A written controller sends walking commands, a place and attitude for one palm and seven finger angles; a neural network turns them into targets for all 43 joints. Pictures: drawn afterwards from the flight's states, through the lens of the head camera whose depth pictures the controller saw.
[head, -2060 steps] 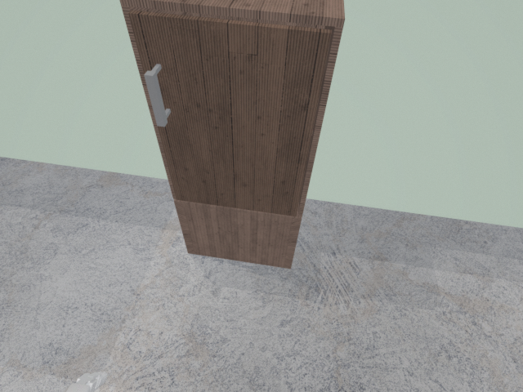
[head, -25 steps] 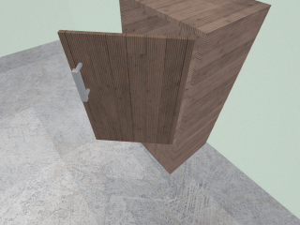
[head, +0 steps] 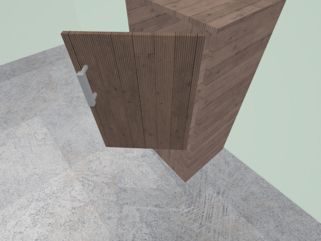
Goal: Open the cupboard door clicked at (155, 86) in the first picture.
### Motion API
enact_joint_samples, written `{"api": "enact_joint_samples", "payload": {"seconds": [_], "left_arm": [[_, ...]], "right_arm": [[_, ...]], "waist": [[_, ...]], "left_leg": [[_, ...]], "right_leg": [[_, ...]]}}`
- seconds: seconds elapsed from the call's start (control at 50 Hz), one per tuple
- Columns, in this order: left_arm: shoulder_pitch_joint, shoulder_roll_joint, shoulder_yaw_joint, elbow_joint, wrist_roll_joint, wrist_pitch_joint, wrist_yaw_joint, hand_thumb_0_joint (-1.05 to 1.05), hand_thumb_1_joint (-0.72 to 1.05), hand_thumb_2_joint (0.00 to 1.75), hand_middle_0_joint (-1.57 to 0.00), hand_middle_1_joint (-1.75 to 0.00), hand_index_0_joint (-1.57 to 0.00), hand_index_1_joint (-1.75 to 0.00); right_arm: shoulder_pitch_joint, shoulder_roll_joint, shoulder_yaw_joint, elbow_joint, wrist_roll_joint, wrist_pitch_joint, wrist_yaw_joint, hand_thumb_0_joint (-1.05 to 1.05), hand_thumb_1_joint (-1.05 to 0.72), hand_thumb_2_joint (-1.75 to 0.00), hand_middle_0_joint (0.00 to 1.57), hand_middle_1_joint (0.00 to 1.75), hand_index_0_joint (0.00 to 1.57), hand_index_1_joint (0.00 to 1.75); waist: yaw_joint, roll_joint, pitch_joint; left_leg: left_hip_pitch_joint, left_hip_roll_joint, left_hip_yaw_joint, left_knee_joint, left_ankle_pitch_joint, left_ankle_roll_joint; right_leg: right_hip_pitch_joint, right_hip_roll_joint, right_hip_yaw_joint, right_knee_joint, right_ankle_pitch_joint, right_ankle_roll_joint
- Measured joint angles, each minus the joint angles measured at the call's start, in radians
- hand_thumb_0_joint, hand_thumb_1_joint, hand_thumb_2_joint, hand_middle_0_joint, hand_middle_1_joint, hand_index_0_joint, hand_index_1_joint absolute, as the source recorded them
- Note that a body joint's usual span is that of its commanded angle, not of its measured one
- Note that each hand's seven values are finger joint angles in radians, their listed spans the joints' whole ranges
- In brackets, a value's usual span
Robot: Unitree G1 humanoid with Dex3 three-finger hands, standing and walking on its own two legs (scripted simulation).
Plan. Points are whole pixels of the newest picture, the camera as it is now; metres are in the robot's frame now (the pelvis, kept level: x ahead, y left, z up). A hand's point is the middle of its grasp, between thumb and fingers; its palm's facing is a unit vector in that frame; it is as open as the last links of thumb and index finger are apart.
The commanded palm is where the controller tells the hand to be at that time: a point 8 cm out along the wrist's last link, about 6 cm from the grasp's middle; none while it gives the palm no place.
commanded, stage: look again from close up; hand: left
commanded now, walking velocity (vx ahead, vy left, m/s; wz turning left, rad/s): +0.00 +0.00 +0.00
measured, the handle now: (88, 86) +0.58 +0.27 +0.05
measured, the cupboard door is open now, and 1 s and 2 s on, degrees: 46 46 46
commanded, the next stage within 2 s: shuffle to correct the standing spot in 0.34 s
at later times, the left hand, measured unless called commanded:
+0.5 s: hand out of the picture -0.02 +0.19 -0.17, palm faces +0.04 -0.98 -0.18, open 7.3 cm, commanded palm none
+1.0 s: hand out of the picture +0.04 +0.24 -0.18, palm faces +0.04 -0.98 -0.20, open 7.3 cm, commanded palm none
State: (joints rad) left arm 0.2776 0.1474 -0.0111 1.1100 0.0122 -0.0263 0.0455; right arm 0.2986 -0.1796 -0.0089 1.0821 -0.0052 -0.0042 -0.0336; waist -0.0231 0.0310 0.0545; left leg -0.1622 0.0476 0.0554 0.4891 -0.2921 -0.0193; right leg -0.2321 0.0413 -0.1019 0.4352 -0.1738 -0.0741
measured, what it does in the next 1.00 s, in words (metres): shifts its weight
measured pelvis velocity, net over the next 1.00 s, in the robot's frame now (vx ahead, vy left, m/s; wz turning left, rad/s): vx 0.02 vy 0.07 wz -0.01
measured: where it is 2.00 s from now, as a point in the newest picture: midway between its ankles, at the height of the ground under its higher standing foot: outside the picture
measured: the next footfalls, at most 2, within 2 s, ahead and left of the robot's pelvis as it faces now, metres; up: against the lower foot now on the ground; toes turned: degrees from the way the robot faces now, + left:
none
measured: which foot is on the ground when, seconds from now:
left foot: down 0.00-1.00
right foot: down 0.00-1.00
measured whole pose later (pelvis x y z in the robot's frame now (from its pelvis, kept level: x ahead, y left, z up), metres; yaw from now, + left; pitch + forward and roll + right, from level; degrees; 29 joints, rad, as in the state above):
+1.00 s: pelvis +0.02 +0.07 +0.00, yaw -1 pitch -2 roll +0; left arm 0.28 0.14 0.03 1.07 0.01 0.00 0.05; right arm 0.37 -0.10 0.01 1.09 -0.01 -0.03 -0.05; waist 0.00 -0.01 0.05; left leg -0.11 -0.06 0.11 0.46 -0.32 0.08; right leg -0.24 -0.05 -0.05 0.53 -0.25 0.02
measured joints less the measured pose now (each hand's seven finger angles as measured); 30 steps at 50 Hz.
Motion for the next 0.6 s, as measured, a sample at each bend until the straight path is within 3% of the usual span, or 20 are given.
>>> {"api": "enact_joint_samples", "payload": {"seconds": [0.08,0.28,0.6], "left_arm": [[0.001,-0.006,0.004,0.003,0.005,0.016,-0.004,0.01,0.92,0.9,-0.2,-0.3,-0.2,-0.3],[0.003,0.002,0.016,-0.02,0.004,0.013,-0.008,0.01,0.92,0.9,-0.2,-0.3,-0.2,-0.3],[0.056,-0.04,0.016,-0.004,0.008,0.017,-0.012,0.0,0.91,0.9,-0.2,-0.3,-0.2,-0.3]], "right_arm": [[0.019,0.021,0.005,-0.014,-0.008,0.001,0.006,0.01,-0.91,-0.9,0.19,0.3,0.2,0.3],[0.062,0.079,0.023,-0.002,-0.012,-0.008,0.01,0.01,-0.9,-0.9,0.2,0.3,0.2,0.3],[0.063,0.048,0.014,0.02,-0.011,0.002,0.008,0.01,-0.9,-0.9,0.2,0.3,0.2,0.3]], "waist": [[-0.007,0.001,-0.03],[0.011,-0.017,-0.046],[0.026,-0.032,-0.029]], "left_leg": [[0.006,-0.023,0.005,0.0,0.001,0.017],[0.004,-0.058,0.017,-0.031,0.027,0.042],[-0.005,-0.071,0.021,-0.011,0.015,0.058]], "right_leg": [[-0.007,-0.024,0.006,0.032,-0.017,0.014],[-0.026,-0.057,0.02,0.038,-0.006,0.037],[-0.034,-0.071,0.026,0.055,-0.016,0.051]]}}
